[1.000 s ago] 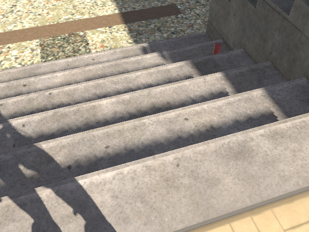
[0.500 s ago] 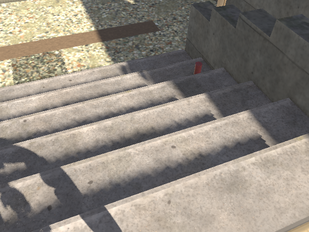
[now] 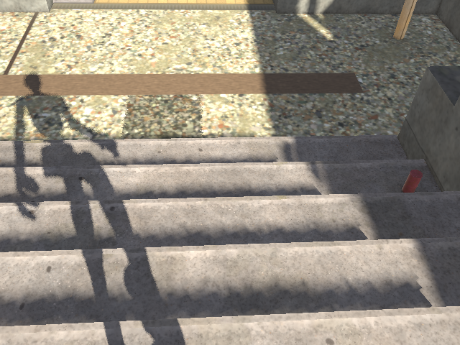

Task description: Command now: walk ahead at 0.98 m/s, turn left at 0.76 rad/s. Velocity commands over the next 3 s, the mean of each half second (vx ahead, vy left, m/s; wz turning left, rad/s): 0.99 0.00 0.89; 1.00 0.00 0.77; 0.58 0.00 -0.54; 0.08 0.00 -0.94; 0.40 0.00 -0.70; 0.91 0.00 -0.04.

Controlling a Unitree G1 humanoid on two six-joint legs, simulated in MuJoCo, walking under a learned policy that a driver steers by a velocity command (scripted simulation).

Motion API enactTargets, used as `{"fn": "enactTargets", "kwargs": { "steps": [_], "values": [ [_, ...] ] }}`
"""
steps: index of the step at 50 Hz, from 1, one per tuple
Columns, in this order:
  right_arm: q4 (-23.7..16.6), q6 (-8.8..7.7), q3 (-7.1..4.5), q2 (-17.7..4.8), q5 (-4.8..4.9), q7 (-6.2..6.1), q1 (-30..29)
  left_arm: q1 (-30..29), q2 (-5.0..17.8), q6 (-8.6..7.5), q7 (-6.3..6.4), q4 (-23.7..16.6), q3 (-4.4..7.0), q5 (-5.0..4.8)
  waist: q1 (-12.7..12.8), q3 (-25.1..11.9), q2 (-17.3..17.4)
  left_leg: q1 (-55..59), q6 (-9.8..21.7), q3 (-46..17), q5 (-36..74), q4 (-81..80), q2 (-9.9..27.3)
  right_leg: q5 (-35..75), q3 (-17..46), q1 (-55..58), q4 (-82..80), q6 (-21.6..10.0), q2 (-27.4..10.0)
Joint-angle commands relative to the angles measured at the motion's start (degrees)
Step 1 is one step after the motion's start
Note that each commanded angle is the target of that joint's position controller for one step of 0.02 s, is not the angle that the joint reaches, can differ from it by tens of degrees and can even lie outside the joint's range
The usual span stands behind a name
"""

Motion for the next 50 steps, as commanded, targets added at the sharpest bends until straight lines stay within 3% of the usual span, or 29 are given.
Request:
{"fn": "enactTargets", "kwargs": {
  "steps": [1, 3, 6, 8, 9, 10, 12, 14, 15, 17, 18, 20, 23, 24, 25, 27, 29, 30, 32, 34, 40, 43, 44, 45, 46, 47, 48, 49, 50],
  "values": [
    [-3.5, -0.86, 0.39, -0.1, -1.70, 1.77, -0.1, -10.6, 6.3, -2.10, 1.99, -7.5, 0.30, 0.82, -4.7, 8.0, -1.6, 10.9, -0.7, 4.4, 13.1, -11.5, -0.5, 18.5, 0.1, -18.7, -11.6, -3.1, -12.3],
    [-1.5, -1.58, -1.12, -2.3, -1.97, 3.19, 7.6, -13.1, 9.6, -2.82, 2.86, -9.5, 0.65, 1.35, -8.8, 3.4, -1.7, 23.3, 0.5, 9.1, 19.1, -8.6, -3.4, 31.8, -3.1, -19.6, -4.0, -2.8, -12.2],
    [-1.1, -2.06, -3.48, -6.5, -1.31, 3.72, 11.0, -12.8, 11.1, -0.92, 3.75, -10.4, 1.41, -0.91, -11.0, 1.9, -7.0, 25.8, 3.5, 12.4, 19.1, -15.5, -7.1, 50.6, -5.0, -5.3, 11.8, -0.1, -13.5],
    [4.7, 0.81, -6.15, -11.2, -0.35, 2.72, 33.6, -22.6, 12.7, -0.45, 1.96, -14.6, 2.23, -3.72, -23.1, -4.3, -7.2, 50.0, 6.6, 10.9, 5.8, -13.4, -8.0, 59.4, -1.3, -16.3, 46.9, -0.7, -16.4],
    [7.3, 1.13, -7.27, -13.4, -1.06, 2.45, 39.8, -27.8, 7.9, -1.77, 0.44, -21.2, 1.77, -5.52, -26.7, -1.9, 13.9, 65.0, 11.7, 6.4, 6.3, -27.0, -10.6, 33.5, -0.8, -37.8, 79.7, 2.5, -1.9],
    [6.1, -0.17, -5.28, -10.5, -3.09, 2.61, 30.3, -27.1, 0.0, -3.63, -1.28, -26.3, -0.98, -5.63, -16.0, 1.2, 31.7, 59.5, 17.3, -25.8, -24.6, -48.3, -3.6, -12.1, 8.6, -57.1, 86.8, 0.6, 4.9],
    [-1.1, -2.99, -2.84, -4.8, -2.54, 3.58, 18.5, -28.1, 4.3, -4.42, -1.69, -29.0, -0.79, -3.58, -8.5, 2.7, 9.3, 40.7, 11.7, -31.2, -20.4, -44.0, -3.6, -15.9, 19.8, -48.6, 73.1, -4.6, -2.0],
    [-7.1, -3.77, -2.81, -7.4, -0.75, 2.27, 3.3, -23.1, 4.3, -2.94, -1.14, -29.1, 0.02, -1.42, 1.5, 1.0, -11.8, 19.4, 8.3, -32.5, -26.6, -39.6, -2.1, -10.7, 19.6, -37.8, 54.0, -3.4, -4.9],
    [-11.1, -3.59, -2.86, -9.0, -1.10, 0.14, -5.0, -22.8, 4.3, -1.87, -0.78, -30.0, 0.09, -2.05, 4.4, 2.5, -13.9, 3.7, 6.6, -25.7, -22.1, -40.2, -4.3, -6.8, 17.8, -22.9, 38.4, -0.7, -5.9],
    [-10.7, -2.94, -3.70, -10.1, -1.88, -2.42, -5.1, -9.9, 4.0, -0.44, -1.09, -23.9, 1.70, -1.48, 7.3, -6.8, -8.7, -5.1, 5.3, -15.9, -12.9, -31.0, -9.4, 23.0, 11.2, 3.4, 39.7, 3.1, -1.7],
    [-10.3, -3.33, -3.65, -8.3, -0.90, -3.31, -3.1, -8.7, 6.2, -1.01, -0.87, -22.9, 2.61, -1.48, 5.9, -6.9, -5.0, -2.9, 3.7, -17.5, -21.1, -23.0, -7.9, 30.0, 20.1, 0.3, 40.0, 1.4, -6.2],
    [-9.2, -2.55, -2.50, -2.4, 2.61, -4.64, 2.6, -22.3, 1.2, -0.88, -0.69, -27.3, 0.39, -0.53, -0.9, 0.0, -6.0, 2.3, 1.4, -12.0, -28.4, -18.6, -11.8, 32.4, 18.7, -5.2, 13.5, 0.9, -4.7],
    [-6.3, 0.57, -2.51, -0.7, 2.40, -4.51, 7.9, -21.9, 0.6, -0.78, -1.32, -25.2, 1.53, -2.41, -3.9, 0.9, 0.1, 13.9, 1.0, -10.4, -27.7, -4.0, -13.3, 44.3, 16.8, -3.6, -8.0, -0.3, -5.9],
    [-6.7, 0.89, -2.26, 0.0, 2.63, -4.09, 8.4, -17.9, 0.9, -0.68, -1.54, -23.8, 2.02, -1.15, -3.1, 0.3, 0.1, 9.9, 0.7, -9.5, -29.6, 3.3, -14.6, 42.2, 16.7, 2.1, -6.6, -1.2, -7.6],
    [-7.7, 0.47, -1.65, 2.0, 2.38, -3.38, 5.5, -9.5, 0.9, -0.57, -1.45, -22.0, 2.32, 0.09, 2.1, -2.0, -0.6, 0.9, 0.3, -6.8, -35.7, 17.1, -16.8, 39.0, 18.4, 10.8, -0.1, -3.3, -11.4],
    [-13.0, -0.49, 1.25, 7.6, 2.21, -1.34, 9.0, -3.8, 5.1, -0.72, -2.60, -17.7, 3.48, -0.42, -1.1, -4.1, -16.0, -24.5, 1.6, -5.7, -35.2, 38.5, -9.8, 47.1, 25.8, 19.4, 18.6, -4.4, -22.8],
    [-18.0, -1.34, 1.11, 3.6, 3.12, -0.87, 1.7, -3.3, 13.2, -0.62, -2.17, -15.2, 6.32, -2.26, -1.9, -2.6, -17.0, -37.4, -0.5, -9.1, -25.7, 42.2, -2.4, -6.2, 52.7, 13.9, 4.2, -13.9, -36.7],
    [-18.3, -0.75, 0.27, 0.4, 2.71, -0.96, -4.7, -4.3, 5.7, -0.60, -1.44, -15.1, 3.92, -1.75, -1.1, 2.5, -2.0, -40.4, -1.4, -8.7, -21.0, 44.0, -1.6, -16.9, 53.0, 8.6, 0.1, -12.5, -34.9],
    [-18.8, 1.03, 0.61, -0.1, 0.37, -0.60, -3.6, -8.6, 2.9, -0.42, 0.49, -12.7, 1.60, -1.37, -5.0, 10.5, 1.6, -28.3, -3.8, -8.9, -12.0, 30.5, -0.4, -6.9, 38.5, -10.2, -0.4, -8.4, -27.3],
    [-20.1, 0.80, 0.26, -0.1, -0.73, -0.32, -4.2, -13.7, 2.7, -0.18, 1.81, -11.9, 1.19, 0.12, -7.0, 11.5, -6.1, -13.8, -4.6, -6.1, -5.1, 19.0, -0.4, 0.5, 24.4, -23.5, -3.5, -5.2, -20.6],
    [-21.4, -0.33, 0.72, 0.7, -0.93, 2.93, -9.3, -0.1, 9.2, 0.22, 3.21, -7.5, 2.60, -0.53, -1.5, 6.2, -4.0, -6.0, 1.2, 2.8, -2.3, 3.9, -2.4, 37.4, 8.7, -1.6, -0.1, -4.1, -20.9],
    [-18.3, -0.89, -1.22, -3.3, -0.13, 4.09, 0.6, -2.2, 12.8, 1.29, 2.71, -8.7, 2.48, -0.66, -9.6, 0.6, -8.5, 21.8, 5.9, 11.9, -11.5, -5.0, -11.2, 75.8, 2.7, -7.2, 14.5, -4.0, -20.4],
    [-14.5, -0.98, -3.69, -7.7, 0.25, 3.82, 13.3, -3.4, 14.6, 1.02, 2.13, -9.0, 2.52, -0.72, -17.1, -5.6, -9.6, 45.1, 7.5, 12.3, -12.0, -8.6, -14.4, 84.4, 4.2, -17.5, 29.7, -4.5, -20.6],
    [-8.3, -1.09, -5.21, -11.6, 0.56, 3.17, 27.7, -10.4, 14.0, -0.07, 1.93, -10.4, 2.55, -1.48, -24.6, -6.0, -0.8, 62.9, 11.2, 4.7, -2.7, -23.2, -10.0, 35.8, 4.0, -32.7, 61.3, -0.3, -10.2],
    [-8.9, -2.26, -3.18, -11.6, -0.07, 3.66, 19.5, 2.6, 4.3, -2.58, 0.68, -12.8, 0.23, -1.90, -9.3, -14.3, 17.1, 70.8, 17.8, -22.4, -6.9, -25.4, -1.4, -11.9, 17.1, -47.2, 75.5, -0.9, -4.1],
    [-9.1, -2.01, -2.43, -8.2, 0.16, 4.21, 19.5, -0.8, 10.4, -4.09, 0.50, -13.7, 1.69, -4.42, -10.9, -17.4, 10.3, 64.0, 19.1, -31.6, -12.3, -36.2, 3.9, -10.2, 23.6, -46.7, 69.1, -3.0, -4.1],
    [-7.6, -2.74, -2.43, -7.6, -0.69, 4.30, 18.6, -8.0, 10.1, -3.22, 1.50, -16.2, 2.24, -6.59, -10.3, -8.8, 2.5, 54.6, 17.0, -32.9, -16.0, -40.6, 6.5, -7.6, 22.7, -49.4, 64.5, -3.2, -3.6],
    [-7.0, -3.56, -1.23, -4.4, -1.45, 4.13, 13.9, -10.5, 6.9, -2.00, 1.98, -16.6, 1.54, -6.12, -7.6, -2.2, -8.3, 44.7, 15.4, -29.7, -18.9, -39.9, 6.2, -5.5, 22.5, -50.1, 61.7, -3.2, -5.5],
    [-6.4, -4.41, -0.62, -2.6, -3.32, 4.11, 11.9, -8.2, 3.6, -0.66, 1.96, -15.9, 0.82, -5.21, -5.2, -1.5, -6.9, 36.8, 15.1, -26.0, -16.4, -35.5, 6.8, -3.6, 23.6, -47.2, 58.7, -3.4, -6.8]
  ]
}}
